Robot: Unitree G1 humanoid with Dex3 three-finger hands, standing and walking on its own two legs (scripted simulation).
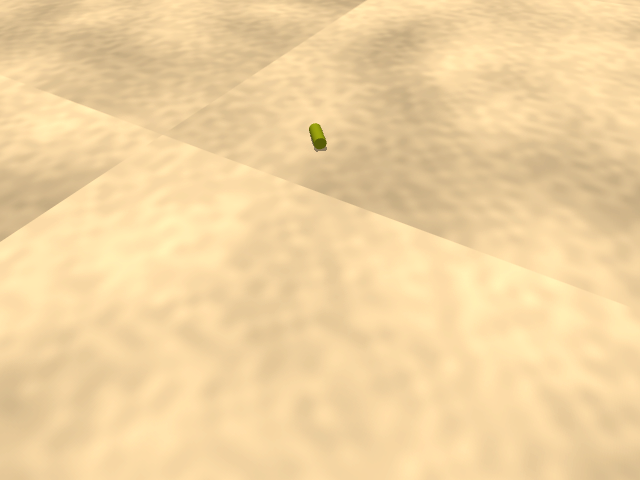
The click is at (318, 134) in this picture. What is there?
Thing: lying can
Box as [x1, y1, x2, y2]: [309, 123, 326, 148]
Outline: 314,123 309,127 309,131 315,147 322,148 326,142 320,126
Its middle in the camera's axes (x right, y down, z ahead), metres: -0.01 -0.59 +2.19
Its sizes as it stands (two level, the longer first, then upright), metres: 0.155 0.071 0.071
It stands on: the floor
